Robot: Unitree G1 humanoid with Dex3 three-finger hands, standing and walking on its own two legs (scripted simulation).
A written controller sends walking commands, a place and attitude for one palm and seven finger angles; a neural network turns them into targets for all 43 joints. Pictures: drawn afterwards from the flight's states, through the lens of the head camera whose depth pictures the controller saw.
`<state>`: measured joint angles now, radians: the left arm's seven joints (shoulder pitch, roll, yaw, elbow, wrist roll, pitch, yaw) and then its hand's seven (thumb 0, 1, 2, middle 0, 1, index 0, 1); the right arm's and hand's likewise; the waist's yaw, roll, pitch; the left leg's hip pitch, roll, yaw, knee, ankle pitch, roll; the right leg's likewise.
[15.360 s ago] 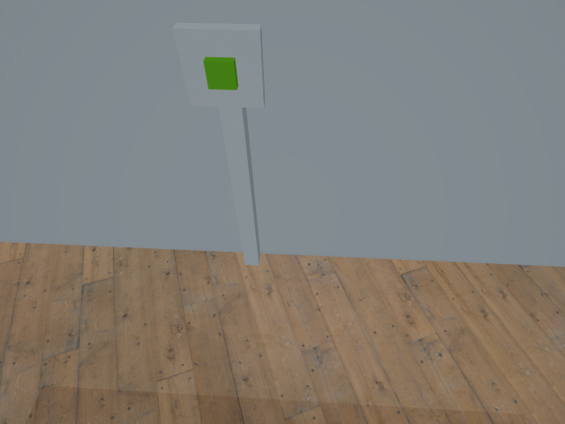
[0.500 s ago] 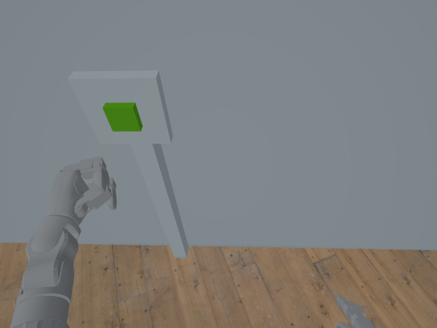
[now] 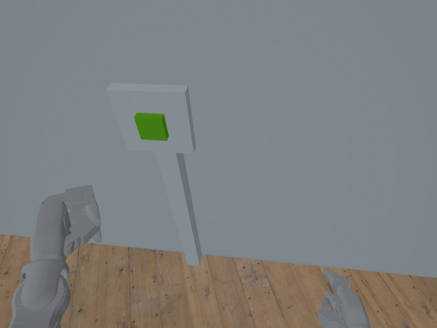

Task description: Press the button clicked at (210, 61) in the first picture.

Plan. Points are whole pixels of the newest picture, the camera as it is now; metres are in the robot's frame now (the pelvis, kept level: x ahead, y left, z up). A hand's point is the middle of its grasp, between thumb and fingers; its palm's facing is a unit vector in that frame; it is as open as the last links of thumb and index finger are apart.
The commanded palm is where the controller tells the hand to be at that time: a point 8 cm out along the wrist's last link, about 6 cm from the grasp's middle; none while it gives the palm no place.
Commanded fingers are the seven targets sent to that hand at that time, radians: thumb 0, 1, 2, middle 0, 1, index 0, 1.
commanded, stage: draw the hand back to the body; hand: left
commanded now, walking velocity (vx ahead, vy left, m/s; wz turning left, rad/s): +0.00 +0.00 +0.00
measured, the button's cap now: (152, 126) +0.51 +0.23 +0.10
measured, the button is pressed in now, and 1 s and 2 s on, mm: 0 0 0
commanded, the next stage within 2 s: step back with the hand held close in 0.64 s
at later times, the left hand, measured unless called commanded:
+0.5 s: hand (53, 246) +0.17 +0.25 +0.16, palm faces +0.42 -0.82 -0.40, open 3.1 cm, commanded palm +0.13 +0.28 +0.17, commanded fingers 0.00 0.90 0.90 -1.30 -1.50 -1.30 -1.50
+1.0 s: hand (54, 244) +0.18 +0.25 +0.15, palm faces +0.32 -0.83 -0.45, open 3.1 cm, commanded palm +0.12 +0.30 +0.17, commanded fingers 0.00 0.90 0.90 -1.30 -1.50 -1.30 -1.50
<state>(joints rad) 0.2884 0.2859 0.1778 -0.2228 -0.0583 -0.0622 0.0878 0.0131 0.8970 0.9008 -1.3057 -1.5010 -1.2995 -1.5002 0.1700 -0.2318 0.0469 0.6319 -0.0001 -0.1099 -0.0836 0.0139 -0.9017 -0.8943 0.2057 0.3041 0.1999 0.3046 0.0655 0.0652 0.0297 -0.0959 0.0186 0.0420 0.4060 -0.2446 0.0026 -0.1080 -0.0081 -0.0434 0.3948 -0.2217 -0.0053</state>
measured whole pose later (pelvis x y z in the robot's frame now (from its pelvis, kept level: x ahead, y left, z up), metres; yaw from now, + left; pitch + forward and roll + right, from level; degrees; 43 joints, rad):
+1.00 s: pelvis -0.02 +0.02 +0.00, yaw -2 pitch +0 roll -1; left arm 0.58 0.34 0.33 -0.50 -0.04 -0.16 0.11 0.01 0.89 0.90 -1.31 -1.50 -1.30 -1.50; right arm 0.18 -0.23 0.01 0.57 -0.01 -0.03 -0.07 0.01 -0.90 -0.89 0.21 0.30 0.20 0.30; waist 0.02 0.05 0.01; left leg -0.21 0.02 0.08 0.43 -0.22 0.03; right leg -0.21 -0.01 0.00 0.37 -0.15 0.02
